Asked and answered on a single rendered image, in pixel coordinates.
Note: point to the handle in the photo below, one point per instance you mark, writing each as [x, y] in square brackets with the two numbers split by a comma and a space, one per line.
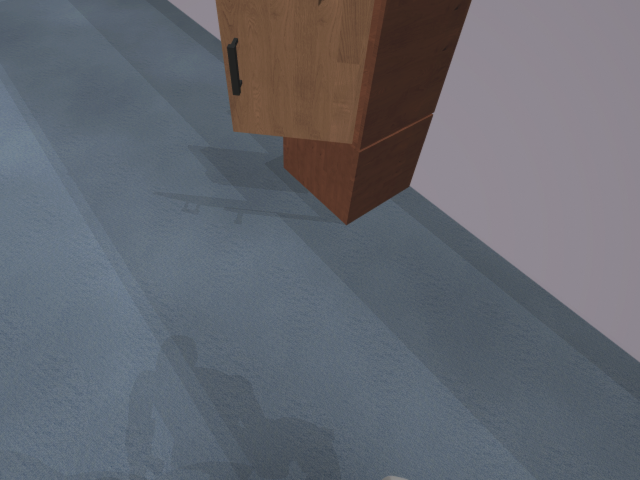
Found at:
[233, 65]

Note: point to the cupboard door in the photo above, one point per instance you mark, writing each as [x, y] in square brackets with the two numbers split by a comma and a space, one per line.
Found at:
[301, 63]

